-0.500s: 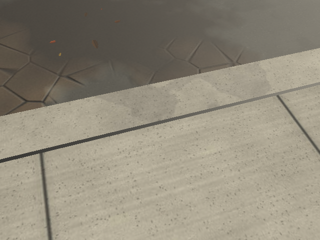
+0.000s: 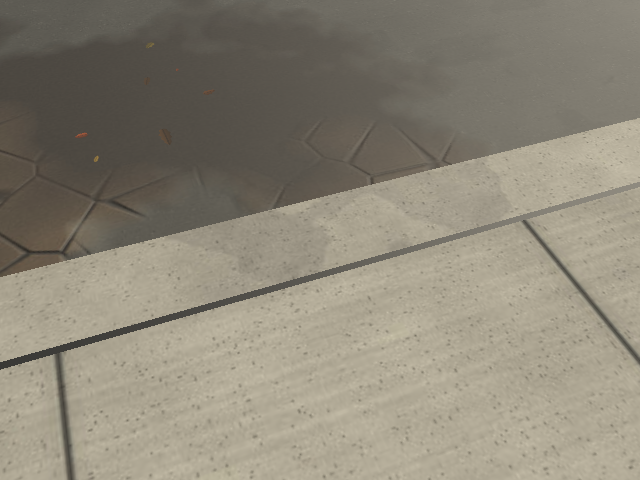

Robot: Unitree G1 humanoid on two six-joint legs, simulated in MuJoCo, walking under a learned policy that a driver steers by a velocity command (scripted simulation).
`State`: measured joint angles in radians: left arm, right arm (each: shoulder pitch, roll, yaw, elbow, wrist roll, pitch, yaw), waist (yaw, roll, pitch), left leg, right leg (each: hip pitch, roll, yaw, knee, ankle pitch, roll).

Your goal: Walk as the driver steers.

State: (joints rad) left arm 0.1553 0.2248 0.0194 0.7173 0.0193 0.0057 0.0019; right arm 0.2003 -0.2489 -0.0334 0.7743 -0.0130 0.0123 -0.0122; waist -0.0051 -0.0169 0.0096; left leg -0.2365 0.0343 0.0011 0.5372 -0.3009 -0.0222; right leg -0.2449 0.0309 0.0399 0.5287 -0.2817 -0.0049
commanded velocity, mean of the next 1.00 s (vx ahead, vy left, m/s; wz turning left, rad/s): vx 0.01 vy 0.00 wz -0.01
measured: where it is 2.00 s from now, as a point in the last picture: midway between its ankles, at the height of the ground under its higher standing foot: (332, 413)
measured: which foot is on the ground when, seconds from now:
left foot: down 0.00-1.00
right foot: down 0.00-1.00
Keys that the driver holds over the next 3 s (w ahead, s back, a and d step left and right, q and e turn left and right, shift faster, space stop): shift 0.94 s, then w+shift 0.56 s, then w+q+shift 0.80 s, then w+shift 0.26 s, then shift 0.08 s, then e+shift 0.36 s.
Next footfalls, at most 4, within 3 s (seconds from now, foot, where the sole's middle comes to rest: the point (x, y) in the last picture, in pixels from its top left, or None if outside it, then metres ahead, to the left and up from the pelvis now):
1.24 right None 0.10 -0.14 -0.77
1.70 left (297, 476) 0.53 0.06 -0.77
2.16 right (305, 287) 1.01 0.05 -0.77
2.58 left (161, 249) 1.14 0.44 -0.77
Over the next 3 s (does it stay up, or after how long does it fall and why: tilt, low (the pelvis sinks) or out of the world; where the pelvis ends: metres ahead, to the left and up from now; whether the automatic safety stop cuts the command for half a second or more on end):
stays up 1.34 0.51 -0.13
